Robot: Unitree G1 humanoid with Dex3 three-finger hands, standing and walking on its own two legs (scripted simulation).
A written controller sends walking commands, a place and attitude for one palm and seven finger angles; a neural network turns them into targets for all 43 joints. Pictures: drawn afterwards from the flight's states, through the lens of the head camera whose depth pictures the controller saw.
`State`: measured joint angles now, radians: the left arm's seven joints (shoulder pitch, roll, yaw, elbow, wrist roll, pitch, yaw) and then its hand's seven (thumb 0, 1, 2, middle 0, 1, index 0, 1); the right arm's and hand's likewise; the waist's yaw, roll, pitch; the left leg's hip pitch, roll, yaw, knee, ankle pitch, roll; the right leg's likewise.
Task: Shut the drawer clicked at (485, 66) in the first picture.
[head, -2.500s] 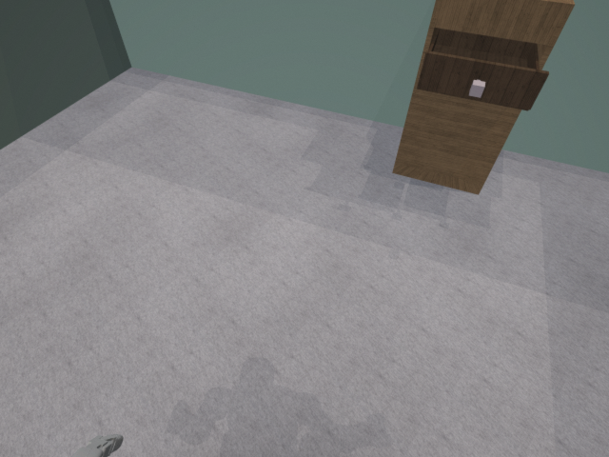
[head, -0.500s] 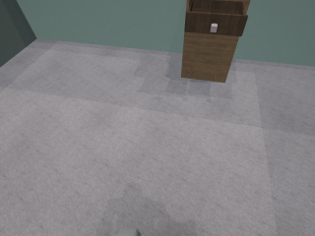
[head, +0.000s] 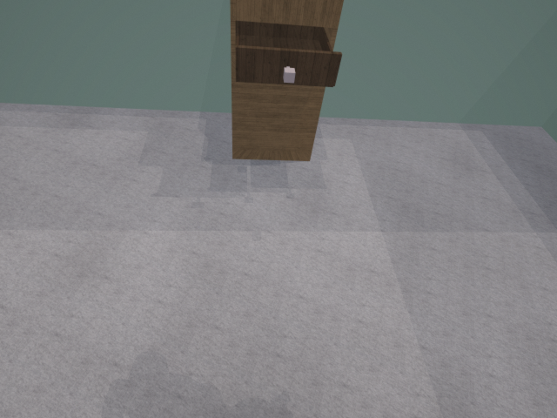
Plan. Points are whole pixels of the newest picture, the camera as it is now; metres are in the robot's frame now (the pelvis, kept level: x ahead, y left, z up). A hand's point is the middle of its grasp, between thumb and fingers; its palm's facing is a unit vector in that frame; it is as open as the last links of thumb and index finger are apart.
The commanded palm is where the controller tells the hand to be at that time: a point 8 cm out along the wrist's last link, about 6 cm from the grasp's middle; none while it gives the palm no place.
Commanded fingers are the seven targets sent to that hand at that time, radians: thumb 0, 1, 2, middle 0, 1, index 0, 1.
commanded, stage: walk to a spot facing it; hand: left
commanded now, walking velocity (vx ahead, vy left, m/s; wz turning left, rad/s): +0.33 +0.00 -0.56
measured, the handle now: (288, 72) +1.25 +0.07 -0.12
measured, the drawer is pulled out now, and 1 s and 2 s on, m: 0.23 0.23 0.23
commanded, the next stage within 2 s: turn to face it in 1.28 s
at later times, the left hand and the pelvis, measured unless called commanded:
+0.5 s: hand (254, 289) +0.39 +0.07 -0.18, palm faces -0.33 -0.93 -0.15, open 7.4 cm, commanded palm none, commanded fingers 0.00 0.90 0.90 -0.20 -0.30 -0.20 -0.30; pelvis +0.21 -0.05 -0.02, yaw -15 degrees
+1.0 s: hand (235, 242) +0.51 +0.13 -0.18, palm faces -0.33 -0.93 -0.14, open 7.4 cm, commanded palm none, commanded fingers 0.00 0.90 0.90 -0.20 -0.30 -0.20 -0.30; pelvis +0.44 -0.04 +0.00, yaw -25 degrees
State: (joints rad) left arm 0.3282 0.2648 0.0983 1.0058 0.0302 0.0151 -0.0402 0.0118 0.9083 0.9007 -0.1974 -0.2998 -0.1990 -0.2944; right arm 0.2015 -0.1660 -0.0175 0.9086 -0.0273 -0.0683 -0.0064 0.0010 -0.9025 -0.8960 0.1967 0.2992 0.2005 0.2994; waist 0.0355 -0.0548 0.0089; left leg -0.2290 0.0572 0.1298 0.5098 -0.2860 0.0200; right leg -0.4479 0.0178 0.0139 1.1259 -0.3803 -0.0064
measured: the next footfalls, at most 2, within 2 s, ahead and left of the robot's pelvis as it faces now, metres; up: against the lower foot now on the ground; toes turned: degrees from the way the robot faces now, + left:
right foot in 0.40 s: +0.28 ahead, -0.14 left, +0.00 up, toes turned -21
left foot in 0.80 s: +0.51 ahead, +0.03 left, +0.00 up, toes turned -11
